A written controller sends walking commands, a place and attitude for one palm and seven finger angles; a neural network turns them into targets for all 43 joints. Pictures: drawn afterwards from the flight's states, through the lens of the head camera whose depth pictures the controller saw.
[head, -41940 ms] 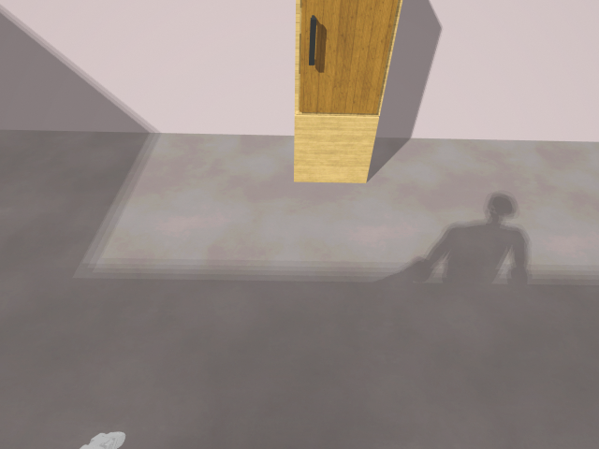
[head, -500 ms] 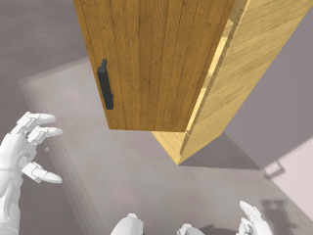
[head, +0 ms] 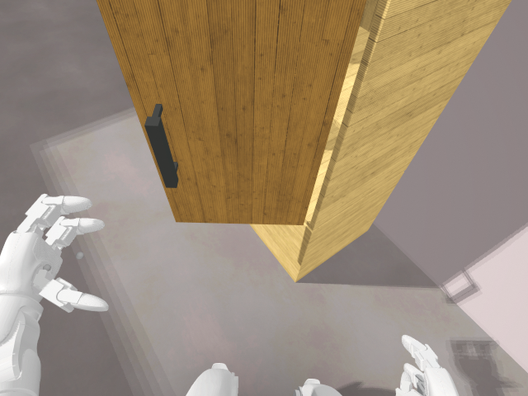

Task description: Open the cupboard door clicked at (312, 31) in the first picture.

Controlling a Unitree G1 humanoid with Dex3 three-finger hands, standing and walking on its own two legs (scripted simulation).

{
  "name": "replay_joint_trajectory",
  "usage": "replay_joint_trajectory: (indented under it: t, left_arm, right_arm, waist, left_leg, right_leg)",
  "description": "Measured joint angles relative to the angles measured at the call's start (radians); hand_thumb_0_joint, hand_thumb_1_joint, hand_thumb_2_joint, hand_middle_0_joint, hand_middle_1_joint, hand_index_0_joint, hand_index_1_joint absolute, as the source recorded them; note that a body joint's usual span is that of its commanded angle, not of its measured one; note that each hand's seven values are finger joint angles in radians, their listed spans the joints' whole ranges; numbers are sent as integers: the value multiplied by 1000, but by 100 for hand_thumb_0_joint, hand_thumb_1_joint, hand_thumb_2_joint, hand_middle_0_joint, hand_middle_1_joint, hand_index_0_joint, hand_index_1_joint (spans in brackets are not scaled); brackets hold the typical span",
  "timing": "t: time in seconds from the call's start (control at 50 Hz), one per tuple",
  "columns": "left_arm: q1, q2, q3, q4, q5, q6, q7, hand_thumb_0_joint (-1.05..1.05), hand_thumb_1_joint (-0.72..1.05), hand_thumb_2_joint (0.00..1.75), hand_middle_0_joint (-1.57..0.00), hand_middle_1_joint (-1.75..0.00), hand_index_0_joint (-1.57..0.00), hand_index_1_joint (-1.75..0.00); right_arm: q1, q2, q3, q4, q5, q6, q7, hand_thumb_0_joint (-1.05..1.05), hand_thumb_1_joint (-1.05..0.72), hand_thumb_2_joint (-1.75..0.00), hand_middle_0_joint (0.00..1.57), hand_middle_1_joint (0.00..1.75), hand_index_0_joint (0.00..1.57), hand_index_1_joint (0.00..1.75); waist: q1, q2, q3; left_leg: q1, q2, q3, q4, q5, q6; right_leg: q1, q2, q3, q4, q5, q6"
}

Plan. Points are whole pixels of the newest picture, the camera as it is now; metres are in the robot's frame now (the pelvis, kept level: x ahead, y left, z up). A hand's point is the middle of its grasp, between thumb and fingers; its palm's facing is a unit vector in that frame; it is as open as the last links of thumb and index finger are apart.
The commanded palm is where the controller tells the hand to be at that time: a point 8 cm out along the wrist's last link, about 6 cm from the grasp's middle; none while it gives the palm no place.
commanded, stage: move the hooked fingers beside the handle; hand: left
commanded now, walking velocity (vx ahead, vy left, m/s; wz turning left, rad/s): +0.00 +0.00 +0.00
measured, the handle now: (165, 148) +0.52 +0.21 +0.03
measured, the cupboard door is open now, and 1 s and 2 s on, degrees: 54 54 54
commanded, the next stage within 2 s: none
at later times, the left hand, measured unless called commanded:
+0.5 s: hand (94, 226) +0.34 +0.28 +0.04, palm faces +0.07 -1.00 -0.03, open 14.0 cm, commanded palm +0.32 +0.32 +0.05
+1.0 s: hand (107, 198) +0.39 +0.28 +0.04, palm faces +0.07 -1.00 -0.02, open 14.0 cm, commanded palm +0.37 +0.32 +0.04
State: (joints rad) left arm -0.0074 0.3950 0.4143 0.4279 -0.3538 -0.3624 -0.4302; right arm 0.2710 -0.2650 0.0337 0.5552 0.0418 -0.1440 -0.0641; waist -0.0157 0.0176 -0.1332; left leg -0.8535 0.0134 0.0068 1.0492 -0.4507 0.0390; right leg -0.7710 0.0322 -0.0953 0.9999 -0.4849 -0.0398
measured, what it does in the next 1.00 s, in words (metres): stands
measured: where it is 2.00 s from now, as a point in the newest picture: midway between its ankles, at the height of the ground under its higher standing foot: outside the picture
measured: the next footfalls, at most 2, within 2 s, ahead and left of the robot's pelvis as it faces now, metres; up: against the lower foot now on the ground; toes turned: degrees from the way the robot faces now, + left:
none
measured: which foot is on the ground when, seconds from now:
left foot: down 0.00-1.00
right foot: down 0.00-1.00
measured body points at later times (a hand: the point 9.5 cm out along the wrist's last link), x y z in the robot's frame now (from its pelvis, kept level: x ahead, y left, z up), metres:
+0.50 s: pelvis +0.00 +0.00 +0.00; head +0.08 +0.01 +0.44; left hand +0.33 +0.33 +0.05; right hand +0.12 -0.27 -0.10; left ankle +0.03 +0.09 -0.67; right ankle +0.00 -0.10 -0.67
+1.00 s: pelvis +0.00 +0.02 -0.01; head +0.10 +0.04 +0.43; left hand +0.38 +0.33 +0.04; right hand +0.09 -0.25 -0.11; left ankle +0.03 +0.09 -0.67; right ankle +0.00 -0.10 -0.67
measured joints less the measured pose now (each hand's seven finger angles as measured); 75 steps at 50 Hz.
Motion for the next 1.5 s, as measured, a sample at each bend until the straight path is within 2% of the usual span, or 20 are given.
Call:
replay_joint_trajectory:
  t: [0.16, 0.28, 0.42, 0.54, 0.64, 0.72, 0.84, 1.04, 1.2, 1.38, 1.5]
  left_arm:
    - [-72, 8, -5, 68, 27, -5, -15, -1, -50, 30, -31, -120, -30, -120]
    - [-150, 42, 33, 124, 28, -9, -27, -1, -50, 30, -31, -120, -30, -120]
    - [-168, 57, 33, 167, 22, 20, -48, -1, -49, 30, -30, -120, -30, -120]
    - [-210, 58, 55, 224, 40, -4, -27, -1, -49, 30, -31, -120, -30, -120]
    - [-253, 51, 37, 229, 56, -33, -19, -1, -50, 30, -30, -120, -30, -120]
    - [-293, 49, 18, 253, 70, -25, -17, -1, -50, 30, -30, -120, -30, -120]
    - [-340, 51, 13, 291, 94, -7, 24, -1, -50, 30, -30, -120, -30, -120]
    - [-403, 69, 22, 371, 115, -34, 48, -1, -49, 30, -30, -120, -30, -120]
    - [-488, 66, -7, 427, 138, -59, 60, -1, -50, 30, -30, -120, -30, -120]
    - [-562, 108, 40, 516, 170, -63, 78, -1, -50, 30, -30, -120, -30, -120]
    - [-585, 145, 61, 562, 163, -77, 61, -1, -49, 30, -30, -120, -30, -120]
  right_arm:
    - [-12, -8, 3, 16, -1, -1, -11, 1, -90, -89, 21, 30, 21, 30]
    - [-10, -6, 0, 28, 0, 8, -13, 1, -90, -89, 21, 30, 20, 30]
    - [23, -12, -6, 24, 5, 25, -4, 1, -91, -89, 21, 30, 20, 30]
    - [33, -14, -9, 27, 0, 36, 0, 1, -91, -89, 21, 30, 20, 30]
    - [32, -12, -13, 43, -3, 42, -1, 1, -91, -89, 21, 30, 20, 30]
    - [30, -7, -9, 49, -3, 52, -2, 1, -91, -89, 21, 30, 20, 30]
    - [34, 1, -5, 36, -7, 68, 5, 1, -91, -89, 21, 30, 20, 30]
    - [51, 0, -1, 40, -12, 104, 16, 1, -90, -89, 21, 30, 21, 30]
    - [52, -7, -6, 63, -16, 123, 15, 1, -91, -89, 21, 30, 21, 30]
    - [55, -4, 1, 59, -24, 152, 21, 1, -91, -89, 21, 30, 21, 30]
    - [73, -5, 1, 63, -21, 171, 24, 1, -91, -89, 21, 30, 20, 30]
  waist:
    - [1, -5, 9]
    - [-12, -10, 13]
    - [-21, -2, -4]
    - [-27, -9, 1]
    - [-29, -10, 7]
    - [-36, -9, 4]
    - [-49, -7, 0]
    - [-54, -11, -2]
    - [-58, -10, 7]
    - [-87, -13, 2]
    - [-89, -11, -1]
  left_leg:
    - [-23, 4, -7, 22, -6, -8]
    - [-38, 12, -8, 35, -13, -12]
    - [-33, 13, 7, 17, -12, -7]
    - [-54, 12, 11, 31, -17, -1]
    - [-71, 9, 7, 44, -20, 4]
    - [-74, 6, 10, 41, -18, 10]
    - [-74, 5, 20, 31, -14, 18]
    - [-92, 5, 24, 42, -19, 25]
    - [-120, 1, 17, 58, -18, 25]
    - [-146, 13, 23, 71, -22, 21]
    - [-153, 20, 20, 78, -28, 16]
  right_leg:
    - [-23, 4, -7, 23, -9, -9]
    - [-39, 11, -7, 34, -13, -13]
    - [-39, 12, 8, 18, -7, -6]
    - [-60, 11, 12, 31, -11, -2]
    - [-72, 8, 8, 37, -11, 3]
    - [-74, 5, 11, 32, -8, 9]
    - [-77, 3, 21, 21, 0, 18]
    - [-93, 2, 25, 28, -1, 24]
    - [-117, -1, 17, 41, -2, 25]
    - [-149, 9, 23, 57, -3, 19]
    - [-156, 16, 22, 63, -7, 14]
